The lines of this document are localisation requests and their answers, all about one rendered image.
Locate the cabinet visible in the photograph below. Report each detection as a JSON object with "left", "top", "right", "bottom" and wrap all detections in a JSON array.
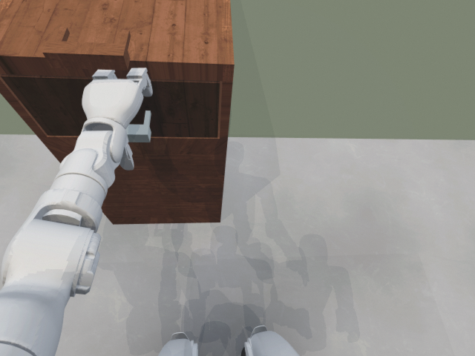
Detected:
[{"left": 0, "top": 0, "right": 235, "bottom": 225}]

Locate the drawer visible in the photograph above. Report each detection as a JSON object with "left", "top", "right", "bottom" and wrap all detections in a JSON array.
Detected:
[{"left": 1, "top": 74, "right": 220, "bottom": 137}]

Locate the handle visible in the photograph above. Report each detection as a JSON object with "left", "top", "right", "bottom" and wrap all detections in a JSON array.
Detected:
[
  {"left": 43, "top": 41, "right": 130, "bottom": 70},
  {"left": 125, "top": 111, "right": 151, "bottom": 142}
]

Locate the robot left forearm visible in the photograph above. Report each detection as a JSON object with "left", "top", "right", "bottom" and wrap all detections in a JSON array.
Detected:
[{"left": 1, "top": 117, "right": 127, "bottom": 286}]

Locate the right robot thigh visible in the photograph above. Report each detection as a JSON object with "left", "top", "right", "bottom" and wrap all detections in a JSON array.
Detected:
[{"left": 244, "top": 331, "right": 300, "bottom": 356}]

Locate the robot left shin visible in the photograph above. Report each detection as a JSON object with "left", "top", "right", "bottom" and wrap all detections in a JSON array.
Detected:
[{"left": 171, "top": 332, "right": 188, "bottom": 340}]

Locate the robot left hand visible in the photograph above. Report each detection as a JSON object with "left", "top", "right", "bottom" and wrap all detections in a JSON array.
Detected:
[{"left": 82, "top": 67, "right": 153, "bottom": 171}]

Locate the left robot upper arm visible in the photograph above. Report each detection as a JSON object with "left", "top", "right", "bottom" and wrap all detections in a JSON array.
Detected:
[{"left": 0, "top": 219, "right": 101, "bottom": 356}]

